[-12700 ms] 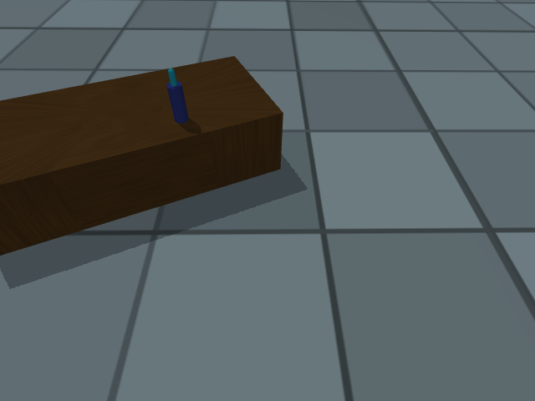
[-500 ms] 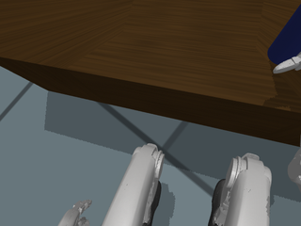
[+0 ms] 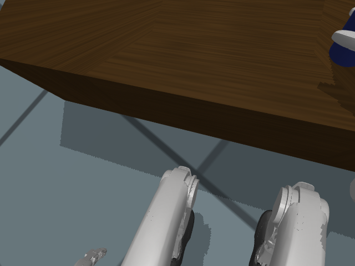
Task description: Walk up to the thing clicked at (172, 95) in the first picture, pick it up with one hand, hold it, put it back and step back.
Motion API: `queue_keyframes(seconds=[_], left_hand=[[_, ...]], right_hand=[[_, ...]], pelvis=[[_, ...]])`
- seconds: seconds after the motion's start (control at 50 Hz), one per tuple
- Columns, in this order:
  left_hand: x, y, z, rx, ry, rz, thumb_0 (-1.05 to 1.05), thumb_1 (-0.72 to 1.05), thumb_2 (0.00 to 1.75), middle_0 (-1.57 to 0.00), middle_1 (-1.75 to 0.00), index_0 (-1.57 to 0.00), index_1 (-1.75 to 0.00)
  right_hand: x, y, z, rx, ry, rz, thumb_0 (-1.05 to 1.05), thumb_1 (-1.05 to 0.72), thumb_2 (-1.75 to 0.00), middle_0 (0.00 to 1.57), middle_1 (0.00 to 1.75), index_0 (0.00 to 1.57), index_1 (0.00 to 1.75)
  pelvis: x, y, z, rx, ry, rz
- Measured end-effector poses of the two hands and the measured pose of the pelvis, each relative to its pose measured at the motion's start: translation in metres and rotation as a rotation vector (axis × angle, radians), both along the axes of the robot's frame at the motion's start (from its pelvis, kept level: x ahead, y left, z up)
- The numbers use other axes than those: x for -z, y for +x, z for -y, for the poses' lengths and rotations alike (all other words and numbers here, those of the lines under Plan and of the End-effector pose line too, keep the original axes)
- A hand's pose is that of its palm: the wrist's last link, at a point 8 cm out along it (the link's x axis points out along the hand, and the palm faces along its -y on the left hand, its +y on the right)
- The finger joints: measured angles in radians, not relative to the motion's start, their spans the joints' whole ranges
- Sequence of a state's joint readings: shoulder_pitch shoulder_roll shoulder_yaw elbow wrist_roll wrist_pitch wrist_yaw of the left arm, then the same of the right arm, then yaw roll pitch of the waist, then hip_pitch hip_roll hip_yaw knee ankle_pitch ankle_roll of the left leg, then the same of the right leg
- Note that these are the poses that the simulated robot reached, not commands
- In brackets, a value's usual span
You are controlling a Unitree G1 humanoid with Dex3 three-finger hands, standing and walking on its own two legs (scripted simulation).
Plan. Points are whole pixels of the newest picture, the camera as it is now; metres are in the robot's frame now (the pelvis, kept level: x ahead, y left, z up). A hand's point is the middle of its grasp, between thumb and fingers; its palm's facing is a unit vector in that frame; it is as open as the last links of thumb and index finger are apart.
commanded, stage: close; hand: right
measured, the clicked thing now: out of the picture +0.58 -0.25 +0.06
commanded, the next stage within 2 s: settle in 0.04 s
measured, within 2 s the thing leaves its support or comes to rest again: leaves its support in 0.42 s
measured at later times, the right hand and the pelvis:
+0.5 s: hand out of the picture +0.58 -0.25 +0.04, palm faces +0.18 +0.98 -0.04, open 9.4 cm; pelvis +0.01 +0.00 +0.02, yaw +0 degrees
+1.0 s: hand out of the picture +0.57 -0.28 +0.10, palm faces +0.19 +0.98 -0.02, open 9.5 cm; pelvis +0.02 -0.01 +0.08, yaw -2 degrees
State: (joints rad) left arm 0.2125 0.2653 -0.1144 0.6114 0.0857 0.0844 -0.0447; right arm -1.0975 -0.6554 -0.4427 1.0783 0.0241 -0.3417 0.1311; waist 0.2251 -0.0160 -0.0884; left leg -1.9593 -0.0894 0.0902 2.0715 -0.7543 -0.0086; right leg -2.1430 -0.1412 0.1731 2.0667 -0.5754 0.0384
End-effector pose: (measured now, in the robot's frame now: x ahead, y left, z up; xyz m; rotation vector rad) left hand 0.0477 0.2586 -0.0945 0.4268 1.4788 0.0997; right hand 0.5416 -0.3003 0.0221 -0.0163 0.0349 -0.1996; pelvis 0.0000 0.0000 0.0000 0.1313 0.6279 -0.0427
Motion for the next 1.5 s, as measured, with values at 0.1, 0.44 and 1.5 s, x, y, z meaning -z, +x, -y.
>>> queue_keyframes(seconds=[0.1, 0.44, 1.5], left_hand=[[-0.002, -0.002, -0.001, 0.000, 0.006, -0.004, 0.00, 0.91, 0.90, -0.18, -0.29, -0.18, -0.29], [-0.011, 0.004, 0.005, -0.030, -0.007, 0.010, 0.00, 0.90, 0.91, -0.19, -0.29, -0.19, -0.30], [-0.108, 0.047, 0.025, -0.040, -0.022, 0.103, 0.00, 0.93, 0.90, -0.18, -0.29, -0.19, -0.29]], right_hand=[[0.000, 0.003, -0.001, -0.005, 0.001, 0.002, -0.01, 0.25, -0.72, 0.93, 0.83, 0.90, 0.83], [-0.010, 0.004, 0.000, -0.016, -0.014, -0.025, -0.01, 0.37, -1.09, 0.81, 1.12, 0.79, 1.12], [-0.109, -0.010, 0.032, -0.016, 0.008, -0.033, -0.01, 0.39, -1.14, 0.78, 1.17, 0.77, 1.16]], pelvis=[[0.000, 0.000, 0.000, 0.000, 0.002, -0.001], [-0.013, 0.004, 0.000, 0.000, -0.002, -0.007], [-0.111, 0.029, 0.017, 0.046, -0.005, -0.003]])
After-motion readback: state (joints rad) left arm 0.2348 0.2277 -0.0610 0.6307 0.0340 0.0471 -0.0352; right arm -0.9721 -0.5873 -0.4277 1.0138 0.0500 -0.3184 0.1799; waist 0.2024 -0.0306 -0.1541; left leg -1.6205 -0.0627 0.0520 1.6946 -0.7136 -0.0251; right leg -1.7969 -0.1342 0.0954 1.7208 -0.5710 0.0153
